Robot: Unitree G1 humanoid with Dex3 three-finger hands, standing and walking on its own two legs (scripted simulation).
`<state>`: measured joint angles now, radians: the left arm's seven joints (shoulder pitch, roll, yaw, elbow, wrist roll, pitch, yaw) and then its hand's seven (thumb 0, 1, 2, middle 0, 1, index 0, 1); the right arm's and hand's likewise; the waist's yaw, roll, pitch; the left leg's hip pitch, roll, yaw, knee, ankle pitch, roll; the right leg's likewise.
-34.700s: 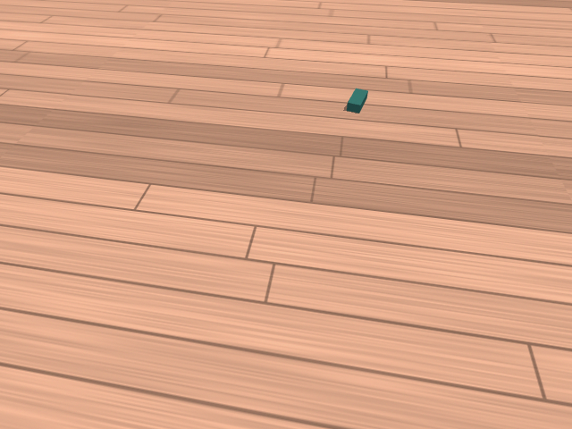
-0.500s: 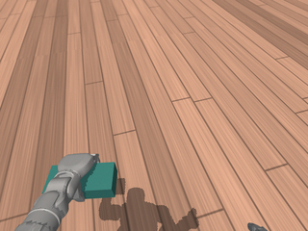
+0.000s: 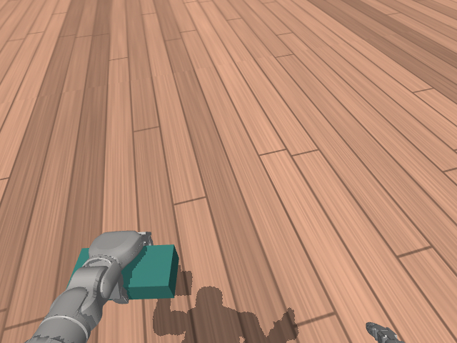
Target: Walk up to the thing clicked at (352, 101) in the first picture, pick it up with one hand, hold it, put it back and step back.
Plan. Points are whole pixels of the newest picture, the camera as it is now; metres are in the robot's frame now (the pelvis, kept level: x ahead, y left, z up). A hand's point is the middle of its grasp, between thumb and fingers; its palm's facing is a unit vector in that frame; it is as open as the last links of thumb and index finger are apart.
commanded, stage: hold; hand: left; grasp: from above
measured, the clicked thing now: (127, 272) +0.29 +0.23 -0.08
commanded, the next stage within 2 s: crouch in 0.90 s
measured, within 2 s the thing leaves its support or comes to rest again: neither
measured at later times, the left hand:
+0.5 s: hand (117, 273) +0.28 +0.23 -0.03, palm faces -0.47 -0.03 -0.88, open 11.2 cm
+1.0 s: hand (119, 270) +0.28 +0.23 -0.04, palm faces -0.47 -0.03 -0.88, open 11.2 cm
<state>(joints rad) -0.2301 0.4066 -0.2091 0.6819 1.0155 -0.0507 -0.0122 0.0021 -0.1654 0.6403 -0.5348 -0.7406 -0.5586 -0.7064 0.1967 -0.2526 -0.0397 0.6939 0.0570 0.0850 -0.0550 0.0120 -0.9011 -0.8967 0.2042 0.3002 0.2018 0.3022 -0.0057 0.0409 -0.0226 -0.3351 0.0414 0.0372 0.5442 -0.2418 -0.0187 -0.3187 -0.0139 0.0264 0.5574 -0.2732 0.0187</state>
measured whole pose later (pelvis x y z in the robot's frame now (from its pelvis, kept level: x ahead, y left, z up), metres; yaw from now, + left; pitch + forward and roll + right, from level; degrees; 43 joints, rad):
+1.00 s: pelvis +0.00 +0.00 +0.01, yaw +0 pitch +1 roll +0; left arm -0.21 0.42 -0.21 0.62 1.01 -0.05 -0.04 0.00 -0.17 0.64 -0.54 -0.74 -0.56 -0.71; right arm 0.17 -0.25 -0.03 0.69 0.06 0.10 -0.06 0.01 -0.91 -0.90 0.20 0.30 0.20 0.30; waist 0.01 0.04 0.00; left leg -0.28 0.04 0.04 0.48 -0.22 -0.02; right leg -0.26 -0.02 0.03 0.49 -0.25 0.02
